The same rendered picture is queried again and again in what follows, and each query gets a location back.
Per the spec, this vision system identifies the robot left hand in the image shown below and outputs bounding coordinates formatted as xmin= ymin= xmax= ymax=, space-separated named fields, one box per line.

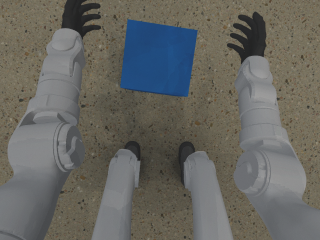
xmin=61 ymin=0 xmax=101 ymax=40

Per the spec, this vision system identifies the right robot upper arm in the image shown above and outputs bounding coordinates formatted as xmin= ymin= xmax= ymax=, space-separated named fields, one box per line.
xmin=233 ymin=148 xmax=320 ymax=240

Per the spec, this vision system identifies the robot right thigh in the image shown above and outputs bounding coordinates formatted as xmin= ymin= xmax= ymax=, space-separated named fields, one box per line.
xmin=183 ymin=157 xmax=234 ymax=240

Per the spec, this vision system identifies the right robot shin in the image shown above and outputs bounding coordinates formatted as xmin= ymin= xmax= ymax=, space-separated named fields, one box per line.
xmin=185 ymin=151 xmax=216 ymax=172

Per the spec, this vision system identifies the left robot forearm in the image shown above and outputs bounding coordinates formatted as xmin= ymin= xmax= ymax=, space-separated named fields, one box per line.
xmin=7 ymin=28 xmax=86 ymax=167

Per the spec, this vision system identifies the right robot forearm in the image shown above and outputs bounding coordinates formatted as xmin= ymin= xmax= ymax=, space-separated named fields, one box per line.
xmin=234 ymin=55 xmax=307 ymax=183

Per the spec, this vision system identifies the robot right hand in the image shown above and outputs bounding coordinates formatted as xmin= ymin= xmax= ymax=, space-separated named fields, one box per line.
xmin=227 ymin=11 xmax=267 ymax=64

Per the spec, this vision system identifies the left robot upper arm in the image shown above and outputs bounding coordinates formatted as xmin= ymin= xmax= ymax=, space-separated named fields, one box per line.
xmin=0 ymin=121 xmax=86 ymax=240

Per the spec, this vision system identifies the carton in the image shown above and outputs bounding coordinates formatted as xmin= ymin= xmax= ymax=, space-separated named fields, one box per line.
xmin=120 ymin=19 xmax=198 ymax=97

